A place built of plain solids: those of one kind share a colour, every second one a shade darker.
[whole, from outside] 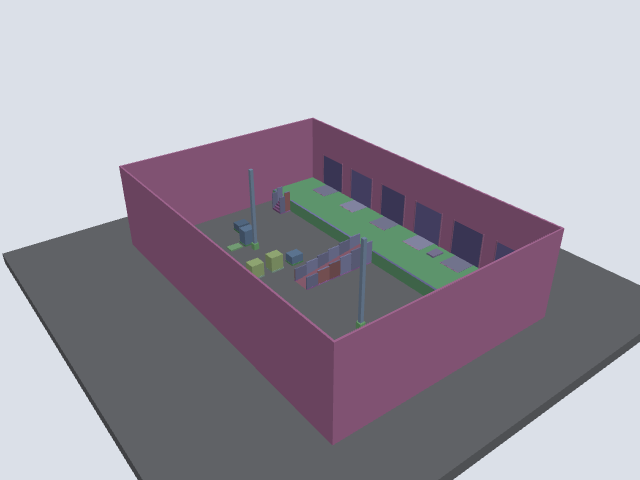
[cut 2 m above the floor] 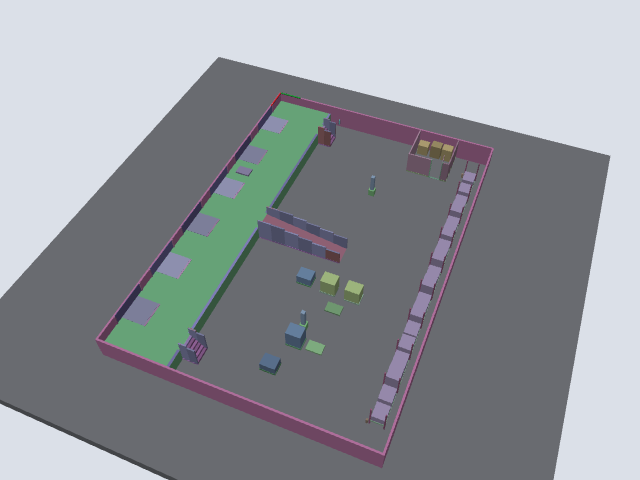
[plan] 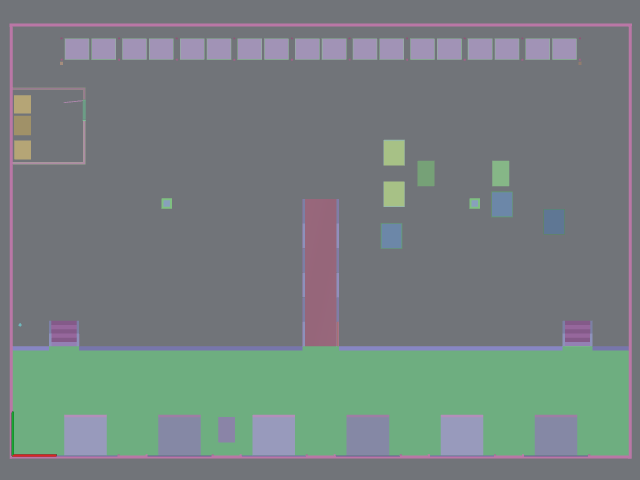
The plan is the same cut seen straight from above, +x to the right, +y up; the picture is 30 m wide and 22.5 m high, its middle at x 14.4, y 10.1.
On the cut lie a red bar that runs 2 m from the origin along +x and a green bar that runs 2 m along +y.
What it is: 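The dock platform, its doors, stairs and ramp, and the hall's floor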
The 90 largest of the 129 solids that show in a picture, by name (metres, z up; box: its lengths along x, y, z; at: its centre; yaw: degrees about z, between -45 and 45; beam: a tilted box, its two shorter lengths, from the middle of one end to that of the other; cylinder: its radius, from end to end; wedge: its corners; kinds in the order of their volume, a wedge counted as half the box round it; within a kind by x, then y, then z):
{
 "south_deck_1": {"box": [28.87, 5.12, 1.2], "at": [14.44, 2.56, 0.55]},
 "wall_1": {"box": [0.15, 20.4, 7.71], "at": [-0.07, 10.05, 3.8]},
 "wall_2": {"box": [29.17, 0.15, 7.71], "at": [14.44, -0.07, 3.8]},
 "wall_3": {"box": [29.17, 0.15, 7.71], "at": [14.44, 20.18, 3.8]},
 "wall_4": {"box": [0.15, 20.4, 7.71], "at": [28.95, 10.05, 3.8]},
 "rack_load_1": {"box": [1.1, 0.95, 0.83], "at": [3.01, 19.05, 0.55]},
 "rack_load_2": {"box": [1.1, 0.95, 0.64], "at": [4.26, 19.05, 0.46]},
 "rack_load_3": {"box": [1.1, 0.95, 0.58], "at": [5.71, 19.05, 0.43]},
 "rack_load_4": {"box": [1.1, 0.95, 0.96], "at": [6.96, 19.05, 0.62]},
 "rack_load_5": {"box": [1.1, 0.95, 0.67], "at": [8.41, 19.05, 0.48]},
 "rack_load_6": {"box": [1.1, 0.95, 0.91], "at": [9.66, 19.05, 0.59]},
 "rack_load_7": {"box": [1.1, 0.95, 0.76], "at": [11.11, 19.05, 0.52]},
 "rack_load_8": {"box": [1.1, 0.95, 1.02], "at": [12.36, 19.05, 0.65]},
 "rack_load_9": {"box": [1.1, 0.95, 0.61], "at": [13.81, 19.05, 0.44]},
 "rack_load_10": {"box": [1.1, 0.95, 1.07], "at": [15.06, 19.05, 0.68]},
 "rack_load_11": {"box": [1.1, 0.95, 0.6], "at": [16.51, 19.05, 0.44]},
 "rack_load_12": {"box": [1.1, 0.95, 0.91], "at": [17.76, 19.05, 0.59]},
 "rack_load_13": {"box": [1.1, 0.95, 0.67], "at": [19.21, 19.05, 0.47]},
 "rack_load_14": {"box": [1.1, 0.95, 0.72], "at": [20.46, 19.05, 0.5]},
 "rack_load_15": {"box": [1.1, 0.95, 0.82], "at": [21.91, 19.05, 0.55]},
 "rack_load_16": {"box": [1.1, 0.95, 1.15], "at": [23.16, 19.05, 0.71]},
 "rack_load_17": {"box": [1.1, 0.95, 0.72], "at": [24.61, 19.05, 0.5]},
 "rack_load_18": {"box": [1.1, 0.95, 0.58], "at": [25.86, 19.05, 0.43]},
 "south_ramp_1": {"wedge": [[13.69, 5.12, -0.05], [13.69, 5.12, 1.15], [13.69, 12.02, -0.05], [13.69, 12.02, 0.0], [15.19, 5.12, -0.05], [15.19, 5.12, 1.15], [15.19, 12.02, -0.05], [15.19, 12.02, 0.0]]},
 "rack_pal_1": {"box": [1.16, 1.0, 0.19], "at": [3.01, 19.05, 0.04]},
 "rack_pal_2": {"box": [1.16, 1.0, 0.19], "at": [4.26, 19.05, 0.04]},
 "rack_pal_3": {"box": [1.16, 1.0, 0.19], "at": [5.71, 19.05, 0.04]},
 "rack_pal_4": {"box": [1.16, 1.0, 0.19], "at": [6.96, 19.05, 0.04]},
 "rack_pal_5": {"box": [1.16, 1.0, 0.19], "at": [8.41, 19.05, 0.04]},
 "rack_pal_6": {"box": [1.16, 1.0, 0.19], "at": [9.66, 19.05, 0.04]},
 "rack_pal_7": {"box": [1.16, 1.0, 0.19], "at": [11.11, 19.05, 0.04]},
 "rack_pal_8": {"box": [1.16, 1.0, 0.19], "at": [12.36, 19.05, 0.04]},
 "rack_pal_9": {"box": [1.16, 1.0, 0.19], "at": [13.81, 19.05, 0.04]},
 "rack_pal_10": {"box": [1.16, 1.0, 0.19], "at": [15.06, 19.05, 0.04]},
 "rack_pal_11": {"box": [1.16, 1.0, 0.19], "at": [16.51, 19.05, 0.04]},
 "rack_pal_12": {"box": [1.16, 1.0, 0.19], "at": [17.76, 19.05, 0.04]},
 "rack_pal_13": {"box": [1.16, 1.0, 0.19], "at": [19.21, 19.05, 0.04]},
 "rack_pal_14": {"box": [1.16, 1.0, 0.19], "at": [20.46, 19.05, 0.04]},
 "rack_pal_15": {"box": [1.16, 1.0, 0.19], "at": [21.91, 19.05, 0.04]},
 "rack_pal_16": {"box": [1.16, 1.0, 0.19], "at": [23.16, 19.05, 0.04]},
 "rack_pal_17": {"box": [1.16, 1.0, 0.19], "at": [24.61, 19.05, 0.04]},
 "rack_pal_18": {"box": [1.16, 1.0, 0.19], "at": [25.86, 19.05, 0.04]},
 "stage_load_1": {"box": [0.95, 1.15, 0.71], "at": [17.75, 10.29, 0.49]},
 "stage_load_2": {"box": [0.95, 1.15, 1.38], "at": [22.94, 11.77, 0.83]},
 "stage_load_3": {"box": [0.95, 1.15, 0.62], "at": [25.38, 10.96, 0.45]},
 "south_shutter_1": {"box": [3.0, 0.05, 3.15], "at": [3.41, -0.03, 2.67]},
 "south_shutter_2": {"box": [3.0, 0.05, 3.15], "at": [7.82, -0.03, 2.67]},
 "south_shutter_3": {"box": [3.0, 0.05, 3.15], "at": [12.23, -0.03, 2.67]},
 "south_shutter_4": {"box": [3.0, 0.05, 3.15], "at": [16.64, -0.03, 2.67]},
 "south_shutter_5": {"box": [3.0, 0.05, 3.15], "at": [21.05, -0.03, 2.67]},
 "south_shutter_6": {"box": [3.0, 0.05, 3.15], "at": [25.46, -0.03, 2.67]},
 "floor_pinch_load_1": {"box": [0.95, 1.15, 1.28], "at": [17.87, 12.27, 0.78]},
 "floor_pinch_load_2": {"box": [0.95, 1.15, 1.19], "at": [17.87, 14.17, 0.73]},
 "room_stock_1": {"box": [0.8, 0.9, 1.05], "at": [0.46, 14.32, 0.47]},
 "room_stock_2": {"box": [0.8, 0.91, 1.32], "at": [0.46, 15.47, 0.61]},
 "room_stock_3": {"box": [0.8, 0.87, 1.28], "at": [0.46, 16.46, 0.59]},
 "room_wall_1": {"box": [3.3, 0.1, 2.34], "at": [1.65, 13.7, 1.12]},
 "room_wall_2": {"box": [3.3, 0.1, 2.34], "at": [1.65, 17.19, 1.12]},
 "room_wall_3": {"box": [0.1, 2.03, 2.34], "at": [3.35, 14.67, 1.12]},
 "dock_south_cheek_whole_1": {"box": [0.11, 1.15, 2.2], "at": [13.64, 5.7, 1.05]},
 "dock_south_cheek_whole_2": {"box": [0.11, 1.15, 2.01], "at": [13.64, 6.85, 0.95]},
 "dock_south_cheek_whole_3": {"box": [0.11, 1.15, 1.82], "at": [13.64, 8.0, 0.86]},
 "dock_south_cheek_whole_4": {"box": [0.11, 1.15, 1.62], "at": [13.64, 9.15, 0.76]},
 "dock_south_cheek_whole_5": {"box": [0.11, 1.15, 2.2], "at": [15.23, 5.7, 1.05]},
 "dock_south_cheek_whole_6": {"box": [0.11, 1.15, 2.01], "at": [15.23, 6.85, 0.95]},
 "dock_south_cheek_whole_7": {"box": [0.11, 1.15, 1.82], "at": [15.23, 8.0, 0.86]},
 "dock_south_cheek_whole_8": {"box": [0.11, 1.15, 1.62], "at": [15.23, 9.15, 0.76]},
 "south_lev_1": {"box": [2.0, 1.78, 0.07], "at": [3.41, 0.9, 1.13]},
 "south_lev_2": {"box": [2.0, 1.78, 0.07], "at": [7.82, 0.9, 1.13]},
 "south_lev_3": {"box": [2.0, 1.78, 0.07], "at": [12.23, 0.9, 1.13]},
 "south_lev_4": {"box": [2.0, 1.78, 0.07], "at": [16.64, 0.9, 1.13]},
 "south_lev_5": {"box": [2.0, 1.78, 0.07], "at": [21.05, 0.9, 1.13]},
 "south_lev_6": {"box": [2.0, 1.78, 0.07], "at": [25.46, 0.9, 1.13]},
 "column_1": {"box": [0.3, 0.3, 7.71], "at": [7.22, 11.81, 3.8]},
 "column_2": {"box": [0.3, 0.3, 7.71], "at": [21.65, 11.81, 3.8]},
 "south_stair_steps_1": {"box": [1.2, 0.2, 1.01], "at": [2.4, 5.42, 0.45]},
 "south_stair_steps_2": {"box": [1.2, 0.2, 0.82], "at": [2.4, 5.62, 0.36]},
 "south_stair_steps_3": {"box": [1.2, 0.2, 1.01], "at": [26.47, 5.42, 0.45]},
 "south_stair_steps_4": {"box": [1.2, 0.2, 0.82], "at": [26.47, 5.62, 0.36]},
 "south_stair_stair_head_1": {"box": [1.2, 0.2, 1.2], "at": [2.4, 5.22, 0.55]},
 "south_stair_stair_head_2": {"box": [1.2, 0.2, 1.2], "at": [26.47, 5.22, 0.55]},
 "floor_pinch_pal_1": {"box": [1.0, 1.2, 0.19], "at": [17.87, 12.25, 0.04]},
 "floor_pinch_pal_2": {"box": [1.0, 1.2, 0.19], "at": [17.87, 14.2, 0.04]},
 "stage_pal_1": {"box": [1.0, 1.2, 0.19], "at": [17.75, 10.29, 0.04]},
 "stage_pal_2": {"box": [1.0, 1.2, 0.19], "at": [22.94, 11.77, 0.04]},
 "dock_south_cheek_1": {"box": [0.1, 1.15, 1.58], "at": [13.64, 9.15, 0.74]},
 "dock_south_cheek_2": {"box": [0.1, 1.15, 2.16], "at": [15.24, 5.7, 1.03]},
 "floorpallet_whole_1": {"box": [0.8, 1.2, 0.19], "at": [19.37, 13.22, 0.05]},
 "floorpallet_whole_2": {"box": [0.8, 1.2, 0.19], "at": [22.87, 13.22, 0.05]},
 "platpallet_whole_1": {"box": [0.8, 1.2, 0.19], "at": [10.02, 1.2, 1.2]}
}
